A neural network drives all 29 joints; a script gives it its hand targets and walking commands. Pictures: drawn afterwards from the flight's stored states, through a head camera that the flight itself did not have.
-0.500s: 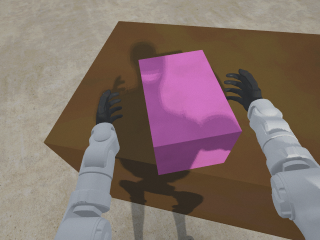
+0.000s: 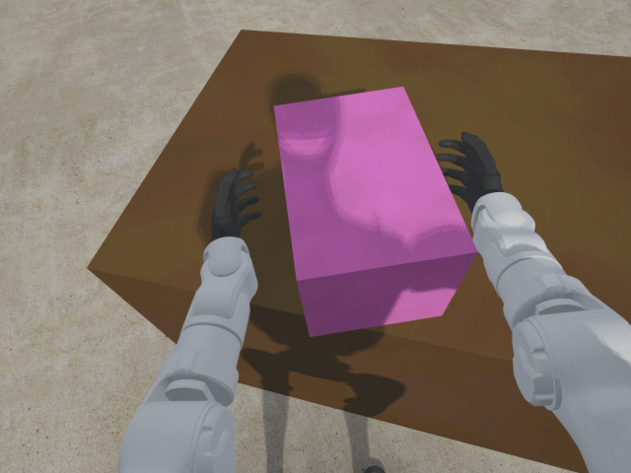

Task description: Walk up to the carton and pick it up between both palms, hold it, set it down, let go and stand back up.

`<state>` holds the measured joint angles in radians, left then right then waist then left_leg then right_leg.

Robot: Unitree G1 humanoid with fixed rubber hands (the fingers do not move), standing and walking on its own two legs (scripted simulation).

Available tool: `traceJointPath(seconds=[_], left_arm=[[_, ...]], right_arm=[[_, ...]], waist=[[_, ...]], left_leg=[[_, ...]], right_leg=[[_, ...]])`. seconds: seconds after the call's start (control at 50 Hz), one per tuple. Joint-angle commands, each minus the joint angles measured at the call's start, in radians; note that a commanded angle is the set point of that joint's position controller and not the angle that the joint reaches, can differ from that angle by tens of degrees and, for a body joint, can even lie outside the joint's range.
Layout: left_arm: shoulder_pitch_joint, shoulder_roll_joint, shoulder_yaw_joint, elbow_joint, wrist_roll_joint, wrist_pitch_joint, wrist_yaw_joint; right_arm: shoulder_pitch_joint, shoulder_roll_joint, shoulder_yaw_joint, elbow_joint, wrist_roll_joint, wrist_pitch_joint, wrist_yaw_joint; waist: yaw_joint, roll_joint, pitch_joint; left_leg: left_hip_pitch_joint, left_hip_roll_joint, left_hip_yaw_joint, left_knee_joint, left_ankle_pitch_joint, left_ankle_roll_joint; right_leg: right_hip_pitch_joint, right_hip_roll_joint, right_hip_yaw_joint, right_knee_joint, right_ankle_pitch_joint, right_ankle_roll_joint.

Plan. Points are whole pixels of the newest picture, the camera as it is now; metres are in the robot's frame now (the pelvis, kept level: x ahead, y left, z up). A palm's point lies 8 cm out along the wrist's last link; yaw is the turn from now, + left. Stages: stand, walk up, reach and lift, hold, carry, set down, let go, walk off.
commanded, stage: reach and lift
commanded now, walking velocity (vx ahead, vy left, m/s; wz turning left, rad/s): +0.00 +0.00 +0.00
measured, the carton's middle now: (357, 210) +0.46 +0.02 +0.03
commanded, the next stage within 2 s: none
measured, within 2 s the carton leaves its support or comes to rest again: leaves its support in 1.82 s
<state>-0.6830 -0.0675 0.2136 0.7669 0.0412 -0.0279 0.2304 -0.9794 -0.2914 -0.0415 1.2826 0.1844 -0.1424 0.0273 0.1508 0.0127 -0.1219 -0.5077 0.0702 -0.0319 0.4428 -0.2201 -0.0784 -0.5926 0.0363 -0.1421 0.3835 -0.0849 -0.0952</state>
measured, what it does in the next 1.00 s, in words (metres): stands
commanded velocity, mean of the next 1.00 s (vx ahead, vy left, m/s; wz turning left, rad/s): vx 0.00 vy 0.00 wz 0.00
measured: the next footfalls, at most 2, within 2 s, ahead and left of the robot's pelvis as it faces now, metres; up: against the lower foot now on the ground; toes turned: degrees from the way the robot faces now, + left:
none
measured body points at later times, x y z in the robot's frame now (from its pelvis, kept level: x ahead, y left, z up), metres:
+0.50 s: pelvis +0.01 +0.01 +0.01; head +0.09 +0.00 +0.45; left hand +0.41 +0.16 +0.06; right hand +0.48 -0.11 +0.06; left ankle -0.02 +0.17 -0.73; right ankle +0.05 -0.06 -0.73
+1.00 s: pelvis +0.02 +0.01 +0.01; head +0.09 +0.01 +0.45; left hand +0.40 +0.17 +0.06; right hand +0.46 -0.11 +0.05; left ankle -0.02 +0.17 -0.73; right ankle +0.05 -0.06 -0.73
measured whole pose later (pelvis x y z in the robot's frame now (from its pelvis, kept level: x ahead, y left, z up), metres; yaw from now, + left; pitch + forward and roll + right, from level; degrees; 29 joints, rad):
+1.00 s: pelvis +0.02 +0.01 +0.01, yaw -1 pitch +11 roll +0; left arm -0.59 -0.26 0.46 0.60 0.37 -0.05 0.15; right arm -0.85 -0.06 -0.44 1.19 -0.27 -0.30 0.03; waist 0.11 -0.01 -0.04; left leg -0.31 0.07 0.00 0.31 -0.19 -0.07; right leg -0.41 0.05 -0.12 0.26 -0.06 -0.08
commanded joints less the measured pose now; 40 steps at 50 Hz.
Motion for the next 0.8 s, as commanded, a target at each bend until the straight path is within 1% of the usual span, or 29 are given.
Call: traceJointPath(seconds=[0.0, 0.06, 0.14, 0.22, 0.28, 0.34, 0.38, 0.42, 0.48, 0.54, 0.64, 0.7, 0.78], left_arm=[[-0.4, 0.013, -0.017, -0.21, 0.025, -0.065, -0.009], [-0.39, -0.014, 0.0, -0.227, 0.057, -0.068, -0.012], [-0.374, -0.041, 0.039, -0.245, 0.116, -0.06, -0.011], [-0.361, -0.069, 0.079, -0.256, 0.168, -0.048, -0.009], [-0.362, -0.117, 0.083, -0.263, 0.188, -0.048, -0.019], [-0.361, -0.171, 0.087, -0.267, 0.217, -0.056, -0.037], [-0.362, -0.225, 0.088, -0.263, 0.245, -0.061, -0.056], [-0.366, -0.307, 0.082, -0.245, 0.283, -0.063, -0.086], [-0.375, -0.479, 0.046, -0.192, 0.347, -0.065, -0.146], [-0.363, -0.522, 0.023, -0.182, 0.372, -0.066, -0.163], [-0.348, -0.534, 0.013, -0.182, 0.379, -0.059, -0.159], [-0.344, -0.534, 0.002, -0.193, 0.373, -0.053, -0.155], [-0.344, -0.53, -0.011, -0.202, 0.362, -0.048, -0.153]], right_arm=[[-0.426, -0.035, -0.013, -0.2, -0.02, -0.045, 0.006], [-0.412, -0.001, -0.04, -0.221, -0.059, -0.047, 0.003], [-0.398, 0.03, -0.087, -0.239, -0.125, -0.053, -0.014], [-0.382, 0.068, -0.113, -0.24, -0.172, -0.056, -0.029], [-0.375, 0.123, -0.118, -0.243, -0.196, -0.061, -0.028], [-0.364, 0.188, -0.134, -0.245, -0.236, -0.074, -0.013], [-0.354, 0.258, -0.155, -0.241, -0.277, -0.084, 0.004], [-0.338, 0.365, -0.181, -0.226, -0.337, -0.098, 0.029], [-0.319, 0.58, -0.205, -0.184, -0.451, -0.13, 0.08], [-0.285, 0.615, -0.221, -0.148, -0.505, -0.164, 0.101], [-0.266, 0.631, -0.239, -0.125, -0.526, -0.191, 0.114], [-0.264, 0.628, -0.243, -0.119, -0.527, -0.196, 0.115], [-0.262, 0.63, -0.241, -0.117, -0.521, -0.196, 0.112]], waist=[[-0.005, -0.129, -0.646], [-0.01, -0.121, -0.662], [-0.015, -0.12, -0.661], [-0.005, -0.127, -0.631], [0.0, -0.128, -0.621], [0.001, -0.127, -0.617], [-0.003, -0.125, -0.609], [-0.01, -0.122, -0.591], [-0.025, -0.109, -0.532], [-0.03, -0.079, -0.506], [-0.014, -0.056, -0.433], [-0.014, -0.052, -0.421], [-0.018, -0.053, -0.429]], left_leg=[[-0.199, -0.087, 0.078, -0.062, 0.218, 0.047], [-0.19, -0.086, 0.079, -0.069, 0.227, 0.048], [-0.167, -0.085, 0.083, -0.082, 0.245, 0.049], [-0.139, -0.083, 0.092, -0.096, 0.262, 0.055], [-0.115, -0.082, 0.098, -0.102, 0.284, 0.058], [-0.083, -0.081, 0.105, -0.107, 0.309, 0.056], [-0.065, -0.081, 0.109, -0.114, 0.319, 0.055], [-0.05, -0.08, 0.115, -0.127, 0.323, 0.053], [-0.027, -0.079, 0.125, -0.152, 0.319, 0.05], [0.003, -0.076, 0.131, -0.155, 0.341, 0.042], [0.03, -0.067, 0.137, -0.158, 0.342, 0.042], [0.047, -0.064, 0.138, -0.159, 0.344, 0.043], [0.059, -0.066, 0.138, -0.158, 0.348, 0.045]], right_leg=[[0.785, -0.042, 0.168, 0.067, 0.275, 0.114], [0.796, -0.043, 0.166, 0.064, 0.297, 0.116], [0.815, -0.04, 0.16, 0.061, 0.341, 0.12], [0.832, -0.038, 0.156, 0.056, 0.368, 0.122], [0.839, -0.038, 0.15, 0.054, 0.39, 0.12], [0.843, -0.034, 0.135, 0.051, 0.403, 0.115], [0.848, -0.034, 0.126, 0.047, 0.405, 0.111], [0.855, -0.036, 0.117, 0.042, 0.404, 0.108], [0.862, -0.043, 0.101, 0.029, 0.403, 0.102], [0.849, -0.04, 0.087, 0.015, 0.407, 0.093], [0.797, -0.029, 0.08, -0.013, 0.333, 0.078], [0.775, -0.025, 0.076, -0.027, 0.295, 0.074], [0.769, -0.026, 0.076, -0.036, 0.287, 0.076]])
